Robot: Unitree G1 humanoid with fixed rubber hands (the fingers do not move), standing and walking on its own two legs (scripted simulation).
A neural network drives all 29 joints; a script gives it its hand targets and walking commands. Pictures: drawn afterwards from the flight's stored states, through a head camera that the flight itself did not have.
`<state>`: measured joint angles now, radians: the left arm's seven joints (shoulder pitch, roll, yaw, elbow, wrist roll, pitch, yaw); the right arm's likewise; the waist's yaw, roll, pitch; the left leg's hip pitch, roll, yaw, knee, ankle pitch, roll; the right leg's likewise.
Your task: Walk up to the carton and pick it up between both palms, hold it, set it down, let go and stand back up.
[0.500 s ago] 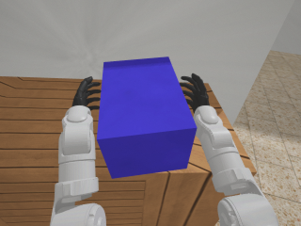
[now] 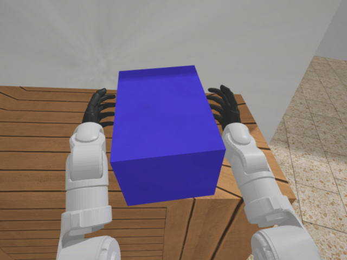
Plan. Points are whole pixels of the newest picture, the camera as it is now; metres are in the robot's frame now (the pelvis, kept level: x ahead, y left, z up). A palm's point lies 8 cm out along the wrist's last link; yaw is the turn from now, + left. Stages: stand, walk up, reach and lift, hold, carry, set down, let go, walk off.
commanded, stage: hold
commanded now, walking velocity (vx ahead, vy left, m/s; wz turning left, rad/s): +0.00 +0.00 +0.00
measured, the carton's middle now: (163, 129) +0.40 +0.00 +0.13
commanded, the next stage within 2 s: set down in 0.58 s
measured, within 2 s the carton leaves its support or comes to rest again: neither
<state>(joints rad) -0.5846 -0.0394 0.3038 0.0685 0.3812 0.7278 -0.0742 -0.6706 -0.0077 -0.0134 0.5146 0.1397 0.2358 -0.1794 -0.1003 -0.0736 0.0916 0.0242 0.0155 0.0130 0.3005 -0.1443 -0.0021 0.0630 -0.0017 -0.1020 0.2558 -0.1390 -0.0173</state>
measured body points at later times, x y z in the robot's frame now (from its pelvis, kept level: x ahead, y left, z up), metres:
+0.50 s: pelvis +0.00 +0.00 +0.00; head -0.04 +0.03 +0.45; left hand +0.38 +0.16 +0.18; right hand +0.38 -0.14 +0.19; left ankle +0.03 +0.12 -0.75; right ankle +0.02 -0.10 -0.75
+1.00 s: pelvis +0.01 +0.01 +0.00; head -0.03 +0.04 +0.45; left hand +0.40 +0.17 +0.17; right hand +0.39 -0.12 +0.20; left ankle +0.03 +0.12 -0.75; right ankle +0.02 -0.10 -0.75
